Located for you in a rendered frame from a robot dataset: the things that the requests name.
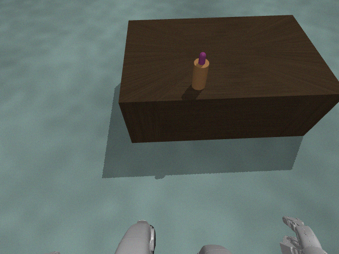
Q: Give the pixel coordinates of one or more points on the right robot hand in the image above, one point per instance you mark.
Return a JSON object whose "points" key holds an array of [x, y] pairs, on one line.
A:
{"points": [[305, 237]]}

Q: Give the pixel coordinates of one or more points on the bottle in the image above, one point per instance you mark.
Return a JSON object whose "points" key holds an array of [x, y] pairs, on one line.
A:
{"points": [[200, 71]]}

